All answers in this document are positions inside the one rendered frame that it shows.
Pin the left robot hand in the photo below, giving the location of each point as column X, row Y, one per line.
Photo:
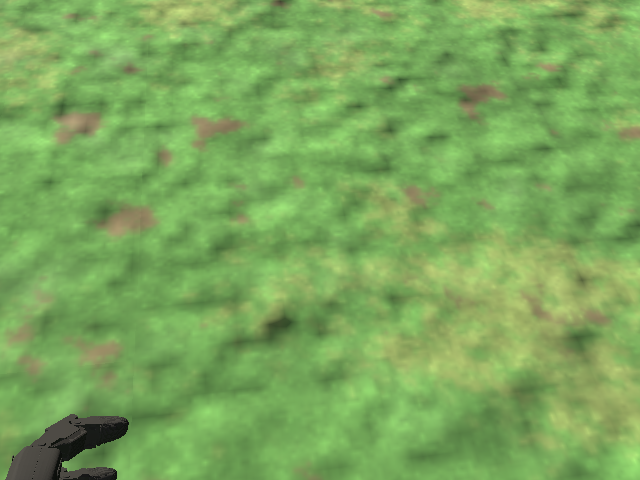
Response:
column 62, row 441

